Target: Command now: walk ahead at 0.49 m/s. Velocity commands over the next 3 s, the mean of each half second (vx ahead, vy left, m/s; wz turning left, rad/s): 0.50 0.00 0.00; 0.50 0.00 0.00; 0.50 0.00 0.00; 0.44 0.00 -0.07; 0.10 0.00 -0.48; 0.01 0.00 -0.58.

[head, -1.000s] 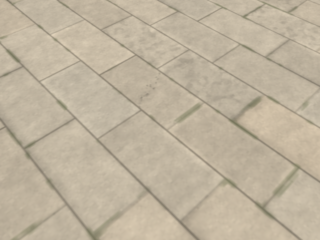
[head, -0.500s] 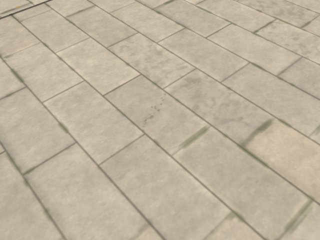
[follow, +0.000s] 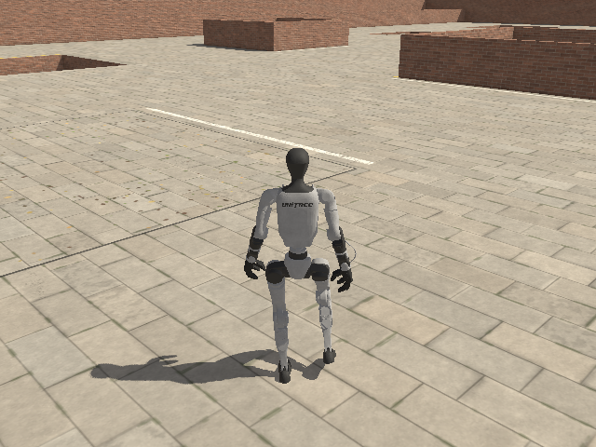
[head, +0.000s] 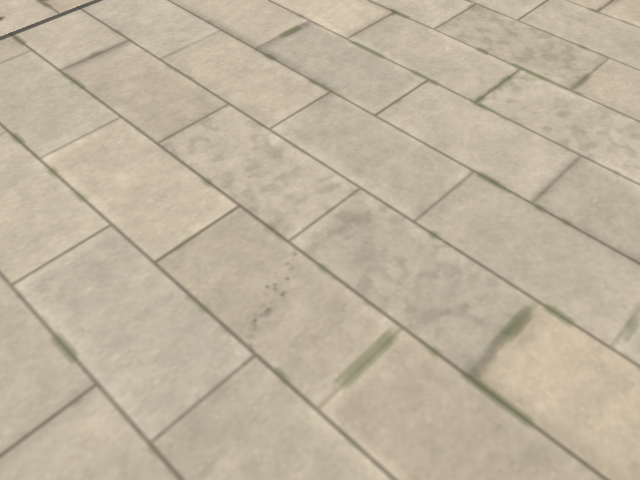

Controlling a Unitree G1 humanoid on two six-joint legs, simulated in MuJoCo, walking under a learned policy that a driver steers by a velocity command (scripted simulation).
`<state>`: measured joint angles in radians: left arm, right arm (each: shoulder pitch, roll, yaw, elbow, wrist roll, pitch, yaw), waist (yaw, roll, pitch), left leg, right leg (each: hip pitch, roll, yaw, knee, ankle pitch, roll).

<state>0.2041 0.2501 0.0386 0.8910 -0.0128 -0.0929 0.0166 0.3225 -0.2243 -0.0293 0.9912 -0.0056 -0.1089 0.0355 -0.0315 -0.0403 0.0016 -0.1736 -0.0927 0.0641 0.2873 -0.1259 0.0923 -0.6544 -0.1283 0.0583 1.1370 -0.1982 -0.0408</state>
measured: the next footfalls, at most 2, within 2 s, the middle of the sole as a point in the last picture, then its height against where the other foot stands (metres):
right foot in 0.30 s outside the picture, level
left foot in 0.86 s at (288, 420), level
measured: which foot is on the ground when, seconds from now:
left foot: down 0.00-0.32, up 0.34-0.84, down 0.86-1.00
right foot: up 0.00-0.28, down 0.30-0.88, up 0.90-1.00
